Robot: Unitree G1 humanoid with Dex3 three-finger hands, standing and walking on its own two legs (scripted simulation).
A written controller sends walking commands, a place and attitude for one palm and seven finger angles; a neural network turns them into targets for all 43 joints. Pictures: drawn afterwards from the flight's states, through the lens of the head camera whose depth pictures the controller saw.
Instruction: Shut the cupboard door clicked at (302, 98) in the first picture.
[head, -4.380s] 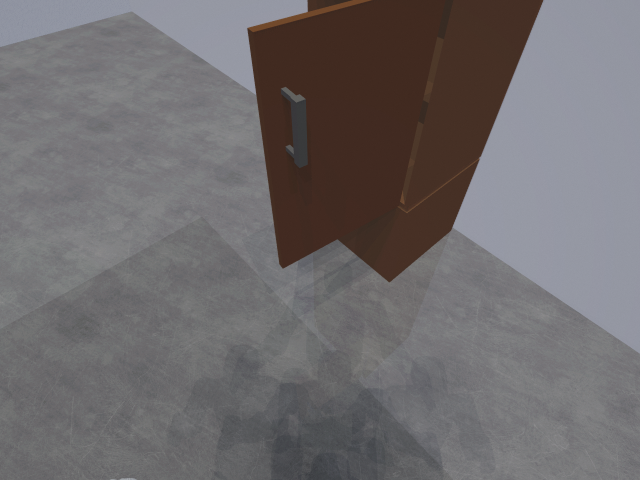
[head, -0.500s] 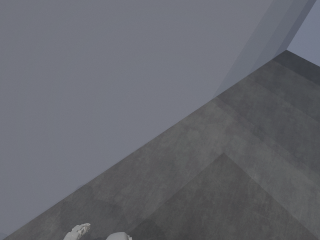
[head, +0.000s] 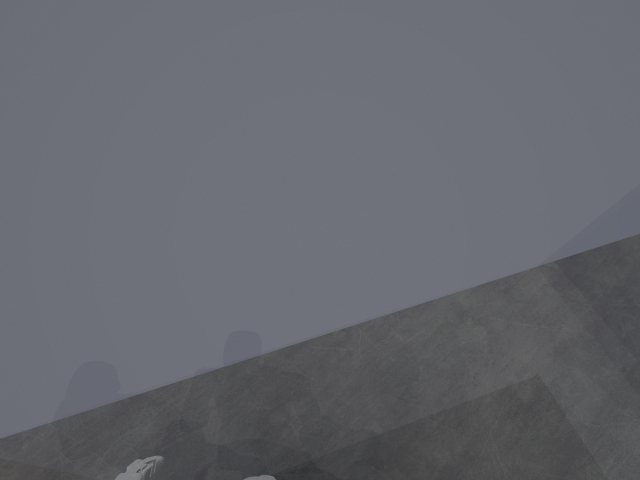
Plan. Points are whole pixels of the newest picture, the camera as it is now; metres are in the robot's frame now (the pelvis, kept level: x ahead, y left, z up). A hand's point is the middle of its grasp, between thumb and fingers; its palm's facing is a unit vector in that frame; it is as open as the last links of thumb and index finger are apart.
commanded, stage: turn to face it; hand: left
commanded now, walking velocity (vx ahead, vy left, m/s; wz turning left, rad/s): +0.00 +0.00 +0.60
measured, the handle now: out of the picture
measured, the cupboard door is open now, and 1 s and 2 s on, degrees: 83 83 83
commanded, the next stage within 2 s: none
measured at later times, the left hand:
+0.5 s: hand out of the picture +0.03 +0.20 -0.17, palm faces +0.36 -0.90 -0.25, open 7.4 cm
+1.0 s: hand out of the picture +0.02 +0.15 -0.17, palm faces +0.61 -0.77 -0.20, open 7.4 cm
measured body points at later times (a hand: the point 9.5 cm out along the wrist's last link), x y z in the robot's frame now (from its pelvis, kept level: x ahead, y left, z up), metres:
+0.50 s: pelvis +0.04 -0.02 +0.01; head +0.09 +0.01 +0.45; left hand +0.01 +0.25 -0.15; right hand +0.24 -0.22 -0.12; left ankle +0.01 +0.09 -0.73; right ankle +0.06 -0.17 -0.66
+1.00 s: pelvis +0.08 -0.04 +0.00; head +0.11 +0.01 +0.44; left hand -0.01 +0.19 -0.16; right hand +0.31 -0.20 -0.13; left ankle +0.01 +0.04 -0.73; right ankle +0.14 -0.17 -0.72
